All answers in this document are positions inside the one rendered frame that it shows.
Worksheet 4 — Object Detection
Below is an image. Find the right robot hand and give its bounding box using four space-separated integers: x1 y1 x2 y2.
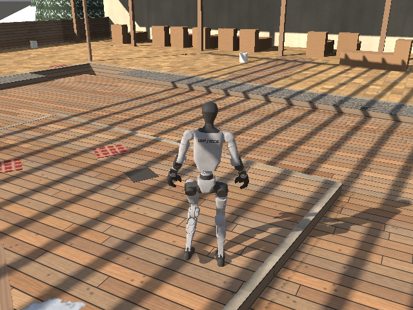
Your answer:
235 175 249 189

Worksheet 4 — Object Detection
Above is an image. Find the left robot forearm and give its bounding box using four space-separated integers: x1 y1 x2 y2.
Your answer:
169 154 182 177

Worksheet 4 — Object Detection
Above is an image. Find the left robot hand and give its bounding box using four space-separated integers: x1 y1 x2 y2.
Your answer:
167 173 182 187

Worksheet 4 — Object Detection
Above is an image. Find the right robot forearm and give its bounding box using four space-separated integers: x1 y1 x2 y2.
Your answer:
235 157 247 178

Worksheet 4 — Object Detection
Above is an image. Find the robot right upper arm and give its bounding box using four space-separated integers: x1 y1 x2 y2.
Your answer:
222 131 240 167

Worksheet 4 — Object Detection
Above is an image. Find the robot left upper arm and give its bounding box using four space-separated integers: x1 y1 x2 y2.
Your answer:
176 129 196 164

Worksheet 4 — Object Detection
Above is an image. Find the robot head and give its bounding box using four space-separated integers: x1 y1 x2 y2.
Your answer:
198 102 220 133

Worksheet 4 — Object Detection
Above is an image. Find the robot torso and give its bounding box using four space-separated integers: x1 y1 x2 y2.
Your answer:
193 127 223 194

